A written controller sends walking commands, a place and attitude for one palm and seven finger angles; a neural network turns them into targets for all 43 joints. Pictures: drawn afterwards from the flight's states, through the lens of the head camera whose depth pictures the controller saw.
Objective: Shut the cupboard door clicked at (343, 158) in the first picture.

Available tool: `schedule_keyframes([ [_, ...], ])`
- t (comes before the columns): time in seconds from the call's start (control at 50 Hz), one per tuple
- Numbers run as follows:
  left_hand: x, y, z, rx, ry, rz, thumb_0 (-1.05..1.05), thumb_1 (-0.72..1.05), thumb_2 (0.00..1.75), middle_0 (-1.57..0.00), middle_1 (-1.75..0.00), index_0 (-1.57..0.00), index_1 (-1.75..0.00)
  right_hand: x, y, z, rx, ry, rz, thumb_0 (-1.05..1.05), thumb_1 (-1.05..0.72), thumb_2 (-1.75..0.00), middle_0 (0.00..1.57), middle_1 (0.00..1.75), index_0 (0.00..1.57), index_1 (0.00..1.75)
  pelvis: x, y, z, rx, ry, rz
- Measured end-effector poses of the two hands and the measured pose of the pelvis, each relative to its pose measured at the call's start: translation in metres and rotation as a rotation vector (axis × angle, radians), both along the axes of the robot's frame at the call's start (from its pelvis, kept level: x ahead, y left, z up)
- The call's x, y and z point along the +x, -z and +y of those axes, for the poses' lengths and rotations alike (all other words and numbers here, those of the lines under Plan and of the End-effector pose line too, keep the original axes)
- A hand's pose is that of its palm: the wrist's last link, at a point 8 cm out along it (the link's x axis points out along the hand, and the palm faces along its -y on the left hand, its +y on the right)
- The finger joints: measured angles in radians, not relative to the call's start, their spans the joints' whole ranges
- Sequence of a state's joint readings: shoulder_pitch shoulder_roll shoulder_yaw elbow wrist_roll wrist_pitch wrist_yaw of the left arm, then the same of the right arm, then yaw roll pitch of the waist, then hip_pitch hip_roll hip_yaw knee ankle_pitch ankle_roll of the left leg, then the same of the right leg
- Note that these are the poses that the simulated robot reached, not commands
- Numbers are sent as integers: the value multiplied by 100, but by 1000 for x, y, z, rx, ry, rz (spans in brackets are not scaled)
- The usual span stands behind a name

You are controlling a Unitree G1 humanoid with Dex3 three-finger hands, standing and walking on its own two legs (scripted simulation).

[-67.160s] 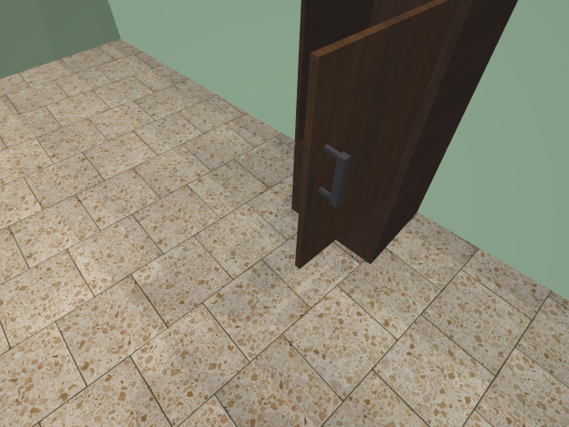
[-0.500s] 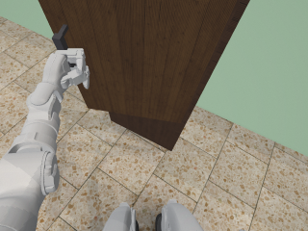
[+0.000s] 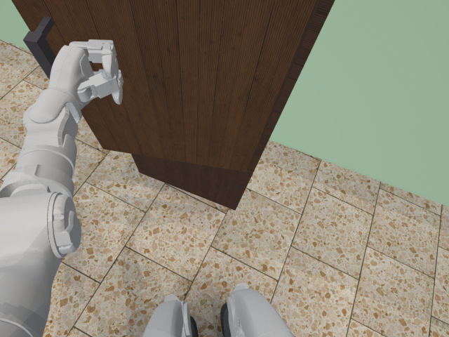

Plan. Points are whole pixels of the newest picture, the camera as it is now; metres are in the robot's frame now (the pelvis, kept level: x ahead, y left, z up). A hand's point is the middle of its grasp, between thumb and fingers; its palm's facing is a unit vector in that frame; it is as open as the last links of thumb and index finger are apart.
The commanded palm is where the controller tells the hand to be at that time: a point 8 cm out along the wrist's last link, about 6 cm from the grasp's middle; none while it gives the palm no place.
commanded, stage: push the door shut along its arc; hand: left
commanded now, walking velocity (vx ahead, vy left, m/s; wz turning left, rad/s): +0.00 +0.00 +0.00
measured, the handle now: (59, 63) +0.57 +0.22 +0.08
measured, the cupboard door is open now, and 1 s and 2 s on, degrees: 13 2 2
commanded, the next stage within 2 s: pull the fist back off the door in 0.38 s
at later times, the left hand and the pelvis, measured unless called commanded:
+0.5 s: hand (133, 67) +0.55 +0.10 +0.09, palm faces -0.37 -0.93 -0.02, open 3.6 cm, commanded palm +0.56 +0.11 +0.09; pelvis +0.00 -0.01 -0.01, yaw +2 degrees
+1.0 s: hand (136, 69) +0.54 +0.09 +0.10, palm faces +0.14 -0.99 -0.03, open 3.1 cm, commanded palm +0.49 +0.13 +0.09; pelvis +0.01 -0.03 +0.02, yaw +0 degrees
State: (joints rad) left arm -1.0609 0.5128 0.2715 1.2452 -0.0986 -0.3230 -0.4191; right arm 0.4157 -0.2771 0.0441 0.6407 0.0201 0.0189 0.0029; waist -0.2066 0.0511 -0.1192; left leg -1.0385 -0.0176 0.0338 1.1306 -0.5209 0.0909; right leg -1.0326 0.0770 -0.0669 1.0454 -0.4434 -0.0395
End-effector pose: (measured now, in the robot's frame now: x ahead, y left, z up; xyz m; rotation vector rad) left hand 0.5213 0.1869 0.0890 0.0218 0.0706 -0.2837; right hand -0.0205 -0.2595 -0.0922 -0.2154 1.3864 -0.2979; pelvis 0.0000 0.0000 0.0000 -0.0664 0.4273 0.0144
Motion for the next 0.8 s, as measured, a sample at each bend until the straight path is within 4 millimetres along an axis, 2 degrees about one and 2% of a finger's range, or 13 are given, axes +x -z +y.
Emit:
schedule_keyframes([
  [0.34, 15, -6, -16, 13, 73, 21, 5, 97, 97, -130, -150, -129, -150, 20, 2, -21, -54, -53, -16, 0, -90, -90, 21, 30, 21, 30, 0, 5, -8, -7, -28, 22],
  [0.5, 28, -7, -30, 13, 94, 26, 5, 103, 101, -130, -150, -129, -150, 18, 11, -25, -64, -59, -11, 0, -90, -90, 21, 30, 21, 30, -2, 13, -12, -8, -30, 45],
  [0.6, 34, 2, -36, -118, -188, 46, 4, 94, 96, -130, -150, -130, -150, 11, 15, -16, -4, -74, 6, 0, -90, -90, 21, 30, 21, 30, -2, 15, -13, -5, -25, 68],
  [0.68, 28, 8, -46, -80, -386, -7, 3, 91, 93, -130, -150, -129, -150, 2, 18, -4, 76, -83, 23, 0, -90, -90, 20, 30, 20, 30, 0, 13, -15, 6, -10, 76],
  [0.74, 20, 8, -57, 9, -413, -68, 3, 91, 92, -130, -150, -129, -150, -6, 20, 3, 129, -62, 37, 0, -90, -90, 21, 30, 21, 30, 2, 10, -18, 15, 0, 65],
  [0.8, 13, 10, -64, 59, -391, -57, 2, 90, 91, -130, -150, -129, -150, -15, 18, 6, 156, -22, 50, 0, -90, -90, 21, 30, 21, 30, 3, 5, -21, 25, 9, 41],
])
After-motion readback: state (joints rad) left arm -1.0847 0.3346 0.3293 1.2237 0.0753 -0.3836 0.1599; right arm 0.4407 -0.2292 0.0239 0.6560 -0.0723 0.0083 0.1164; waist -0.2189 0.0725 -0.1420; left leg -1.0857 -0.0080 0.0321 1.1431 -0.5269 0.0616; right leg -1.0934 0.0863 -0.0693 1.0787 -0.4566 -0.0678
